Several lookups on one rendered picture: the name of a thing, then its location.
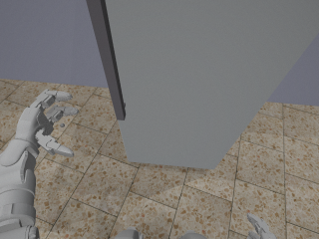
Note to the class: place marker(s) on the robot left thigh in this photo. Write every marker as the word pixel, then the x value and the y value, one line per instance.
pixel 130 234

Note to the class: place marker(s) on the left robot hand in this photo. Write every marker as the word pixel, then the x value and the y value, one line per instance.
pixel 32 120

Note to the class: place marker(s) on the fridge door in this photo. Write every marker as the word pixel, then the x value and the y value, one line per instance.
pixel 194 73

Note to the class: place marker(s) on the robot left upper arm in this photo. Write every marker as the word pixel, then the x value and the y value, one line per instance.
pixel 26 232

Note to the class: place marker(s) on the robot right shin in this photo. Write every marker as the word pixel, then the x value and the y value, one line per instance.
pixel 189 231

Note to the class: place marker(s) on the robot left forearm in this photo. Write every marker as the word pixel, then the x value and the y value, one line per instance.
pixel 17 185

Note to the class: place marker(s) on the handle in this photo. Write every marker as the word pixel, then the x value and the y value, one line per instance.
pixel 101 25

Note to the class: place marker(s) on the right robot hand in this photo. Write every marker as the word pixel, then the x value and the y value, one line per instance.
pixel 261 228

